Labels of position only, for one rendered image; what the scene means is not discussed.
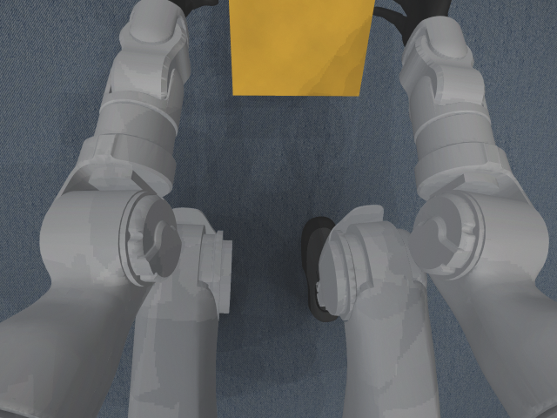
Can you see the right robot hand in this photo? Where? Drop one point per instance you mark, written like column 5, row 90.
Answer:
column 416, row 11

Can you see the robot left upper arm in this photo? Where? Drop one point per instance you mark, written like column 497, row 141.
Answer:
column 103, row 250

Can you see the robot left thigh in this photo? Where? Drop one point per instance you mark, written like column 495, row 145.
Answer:
column 173, row 372

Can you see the left robot forearm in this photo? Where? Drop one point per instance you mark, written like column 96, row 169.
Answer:
column 139, row 116

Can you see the right robot forearm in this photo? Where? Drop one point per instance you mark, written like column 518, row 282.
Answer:
column 451, row 123

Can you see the left robot hand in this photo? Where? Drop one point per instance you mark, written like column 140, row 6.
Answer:
column 188, row 5

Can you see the carton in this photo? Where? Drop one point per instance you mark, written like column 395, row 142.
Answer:
column 299, row 47

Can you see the right robot foot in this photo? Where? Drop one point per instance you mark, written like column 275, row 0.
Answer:
column 314, row 236

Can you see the robot right upper arm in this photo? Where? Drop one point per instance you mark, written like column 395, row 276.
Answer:
column 483, row 253

